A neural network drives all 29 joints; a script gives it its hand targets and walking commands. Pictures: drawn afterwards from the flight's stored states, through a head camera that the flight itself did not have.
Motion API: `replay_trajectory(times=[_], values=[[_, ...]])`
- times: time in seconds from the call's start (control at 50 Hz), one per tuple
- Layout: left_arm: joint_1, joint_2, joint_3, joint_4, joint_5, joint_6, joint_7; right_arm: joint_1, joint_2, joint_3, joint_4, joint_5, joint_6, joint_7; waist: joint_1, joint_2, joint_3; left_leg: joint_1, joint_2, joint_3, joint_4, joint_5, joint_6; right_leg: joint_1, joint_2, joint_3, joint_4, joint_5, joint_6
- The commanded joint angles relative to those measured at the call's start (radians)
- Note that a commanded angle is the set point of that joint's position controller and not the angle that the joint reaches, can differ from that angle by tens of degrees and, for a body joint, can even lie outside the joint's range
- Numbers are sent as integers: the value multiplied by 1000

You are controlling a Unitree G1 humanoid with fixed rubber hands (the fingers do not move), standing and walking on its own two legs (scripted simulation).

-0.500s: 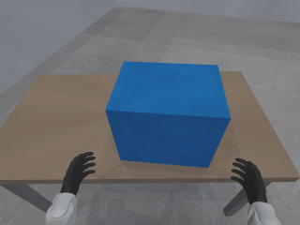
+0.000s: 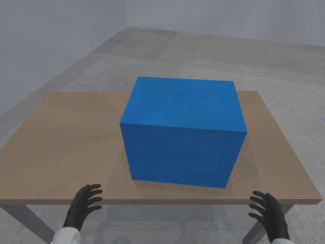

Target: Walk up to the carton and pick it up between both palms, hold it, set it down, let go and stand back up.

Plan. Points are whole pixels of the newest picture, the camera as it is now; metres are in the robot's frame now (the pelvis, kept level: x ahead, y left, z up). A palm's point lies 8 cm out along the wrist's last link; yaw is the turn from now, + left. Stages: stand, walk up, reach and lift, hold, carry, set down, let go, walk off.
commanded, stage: set down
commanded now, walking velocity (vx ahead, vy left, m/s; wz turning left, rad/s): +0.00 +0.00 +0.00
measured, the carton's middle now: (181, 131) +0.48 -0.02 +0.00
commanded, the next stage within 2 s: let go in 0.78 s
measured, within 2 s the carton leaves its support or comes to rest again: neither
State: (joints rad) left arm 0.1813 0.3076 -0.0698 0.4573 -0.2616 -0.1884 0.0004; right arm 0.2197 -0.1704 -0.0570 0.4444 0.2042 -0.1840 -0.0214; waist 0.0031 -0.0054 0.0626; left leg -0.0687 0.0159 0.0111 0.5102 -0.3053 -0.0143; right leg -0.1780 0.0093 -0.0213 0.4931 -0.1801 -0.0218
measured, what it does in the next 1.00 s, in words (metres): stands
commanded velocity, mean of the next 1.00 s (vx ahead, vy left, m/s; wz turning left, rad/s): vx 0.00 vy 0.00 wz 0.00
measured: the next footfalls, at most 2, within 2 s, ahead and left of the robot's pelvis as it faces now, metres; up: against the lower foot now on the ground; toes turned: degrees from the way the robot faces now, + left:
none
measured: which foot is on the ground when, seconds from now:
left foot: down 0.00-1.00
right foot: down 0.00-1.00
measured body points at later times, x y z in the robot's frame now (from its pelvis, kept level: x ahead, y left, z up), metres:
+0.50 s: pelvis +0.01 +0.00 +0.00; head +0.01 +0.00 +0.45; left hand +0.20 +0.24 -0.05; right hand +0.20 -0.23 -0.05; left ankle -0.01 +0.13 -0.73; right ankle +0.07 -0.11 -0.73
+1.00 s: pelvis +0.03 +0.01 +0.01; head +0.02 +0.02 +0.46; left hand +0.20 +0.25 -0.06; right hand +0.19 -0.22 -0.06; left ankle -0.01 +0.13 -0.73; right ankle +0.07 -0.11 -0.73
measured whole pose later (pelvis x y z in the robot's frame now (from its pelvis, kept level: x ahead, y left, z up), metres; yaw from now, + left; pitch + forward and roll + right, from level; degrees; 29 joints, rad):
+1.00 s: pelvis +0.03 +0.01 +0.01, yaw -1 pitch -7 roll -1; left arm 0.25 0.25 -0.03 0.47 -0.10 -0.03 0.00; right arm 0.26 -0.15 -0.06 0.61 0.08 -0.23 -0.02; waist 0.01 0.01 0.10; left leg -0.01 0.03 0.02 0.45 -0.32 0.00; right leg -0.11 0.03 -0.01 0.39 -0.17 -0.01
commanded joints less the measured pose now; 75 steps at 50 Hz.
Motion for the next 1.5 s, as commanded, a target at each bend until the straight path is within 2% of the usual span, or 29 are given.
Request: replay_trajectory(times=[0.0, 0.08, 0.18, 0.22, 0.24, 0.28, 0.3, 0.36, 0.42, 0.52, 0.56, 0.58, 0.64, 0.7, 0.74, 0.82, 0.86, 0.88, 0.92, 1.0, 1.12, 1.16, 1.2, 1.24, 1.26, 1.28, 1.34, 1.46, 1.48], values=[[-160, 134, 60, -92, 10, -30, -3, -153, -110, -55, -156, -33, -25, -1, -5, 23, 11, -302, -7, 2, -178, -67, -8, 157, -15, 84, -122, -150, -18], [-157, 127, 61, -105, 33, -12, 6, -150, -106, -50, -135, -46, -7, 7, 14, 54, -8, -312, 1, 3, -197, -62, -8, 183, -8, 85, -114, -124, -17], [-144, 136, 59, -141, 15, -40, 10, -134, -90, -53, -188, -51, -29, 3, 13, 21, -60, -313, 3, 14, -185, -32, -2, 213, -11, 92, -103, -81, -6], [-141, 135, 53, -84, 29, -11, 5, -135, -91, -64, -119, -73, -10, 1, -4, 40, -17, -311, 0, 16, -199, -56, -5, 196, -9, 83, -109, -82, -9], [-135, 106, 53, -64, 52, 13, 11, -149, -111, -69, -52, -77, -1, 10, 9, 69, 5, -316, 10, 4, -217, -55, -11, 187, 4, 70, -107, -92, -17], [-127, 108, 54, -90, 55, 13, 9, -140, -98, -58, -91, -74, -11, 8, 17, 50, -23, -319, 7, 9, -213, -27, -4, 229, 5, 74, -108, -48, -14], [-121, 95, 47, -24, 66, 30, 1, -142, -98, -57, -27, -91, -2, 6, 4, 42, -11, -305, 5, 12, -215, -41, -8, 223, 3, 74, -122, -70, -10], [-104, 127, 60, -106, 35, 1, 6, -119, -87, -57, -120, -88, -34, 0, 16, -27, -72, -269, -6, 27, -180, 72, -8, 226, -7, 78, -124, 12, -6], [-110, 121, 69, -97, 60, 17, 7, -118, -89, -50, -53, -94, -34, 1, 12, 24, -65, -245, -12, 32, -177, 89, -17, 200, -10, 79, -124, 20, -5], [-92, 119, 82, -120, 65, 10, 4, -95, -70, -39, -91, -89, -61, -3, 27, 13, -101, -235, -13, 32, -167, 120, -14, 229, -10, 72, -123, 56, -1], [-54, 103, 79, -82, 88, 35, 1, -66, -75, -33, -15, -94, -57, -2, 10, 46, -79, -211, -17, 34, -163, 163, -24, 216, -6, 70, -132, 92, -9], [-50, 106, 81, -55, 90, 48, -12, -58, -63, -28, -3, -102, -55, -9, -4, 28, -75, -209, -24, 35, -153, 179, -22, 227, -15, 78, -136, 121, -8], [-51, 112, 96, -96, 93, 45, -13, -54, -65, -29, -41, -100, -80, -11, 12, 13, -104, -197, -22, 38, -148, 214, -21, 242, -7, 67, -137, 136, -6], [-17, 96, 98, -96, 107, 53, -9, -40, -81, -32, -4, -102, -94, -3, 16, 47, -102, -171, -19, 40, -147, 272, -38, 231, -1, 54, -136, 164, -10], [-6, 110, 107, -149, 104, 47, -14, -9, -68, -22, -67, -96, -111, -14, 17, -1, -119, -163, -23, 39, -130, 306, -28, 261, -3, 60, -138, 220, -1], [-4, 72, 94, -65, 141, 96, -20, -12, -70, -24, 33, -121, -87, -6, -9, 42, -29, -169, -16, 32, -159, 256, -32, 220, -1, 56, -156, 150, -15], [-20, 80, 87, -149, 133, 90, -8, -19, -79, -33, -36, -113, -98, -6, 2, 58, -46, -175, -9, 34, -169, 247, -35, 238, -1, 54, -154, 147, -12], [-6, 64, 88, -95, 154, 113, -10, -9, -77, -30, 46, -123, -81, -6, -1, 59, -14, -163, -5, 27, -176, 257, -36, 222, 3, 57, -164, 129, -18], [10, 50, 86, -114, 164, 122, 0, -4, -90, -36, 48, -124, -82, 4, 5, 88, -34, -153, 2, 28, -177, 293, -50, 234, 14, 43, -149, 146, -22], [1, 48, 89, -165, 170, 137, 14, -22, -110, -43, 15, -136, -87, 10, 6, 64, -41, -135, 2, 29, -175, 323, -53, 229, 19, 39, -157, 159, -21], [4, 22, 82, -120, 191, 187, 22, -36, -120, -59, 62, -162, -64, 21, 10, 69, -13, -162, 14, 26, -201, 282, -55, 236, 25, 29, -140, 136, -23], [0, 16, 83, -120, 185, 189, 25, -32, -121, -57, 63, -165, -62, 21, 8, 31, -24, -159, 14, 28, -197, 282, -49, 233, 23, 32, -145, 140, -18], [-12, 6, 85, -96, 209, 210, 33, -51, -136, -57, 113, -175, -53, 31, 8, 70, -14, -147, 17, 27, -204, 280, -57, 210, 29, 23, -141, 122, -24], [-26, 14, 88, -104, 207, 223, 30, -73, -132, -41, 88, -173, -49, 30, 13, 39, -19, -156, 13, 33, -199, 281, -49, 226, 20, 33, -145, 135, -19], [20, 189, 178, 60, 326, 195, 32, -39, -352, -71, 215, -248, 34, 5, 32, 6, -94, -164, 72, -69, -152, 343, 7, 120, -108, 90, -40, 252, -12], [35, 185, 169, 73, 314, 187, 26, -27, -355, -81, 207, -263, 72, -6, 13, -13, -75, -108, 77, -60, -152, 309, 23, 63, -111, 100, -46, 229, -11], [5, 143, 151, 133, 300, 163, 8, -73, -316, -44, 232, -241, 106, 3, 25, 9, -98, -118, 95, -90, -161, 278, 50, 52, -116, 107, -61, 164, -15], [-51, 198, 142, 266, 296, 145, -4, -86, -329, -7, 333, -228, 125, 26, 9, -24, -49, -90, 89, -96, -164, 204, 53, -10, -134, 129, -120, 167, -12], [-58, 182, 139, 277, 292, 144, -4, -89, -350, -12, 346, -229, 126, 28, 13, 12, -38, -113, 84, -98, -179, 193, 57, 10, -135, 135, -123, 160, -13]])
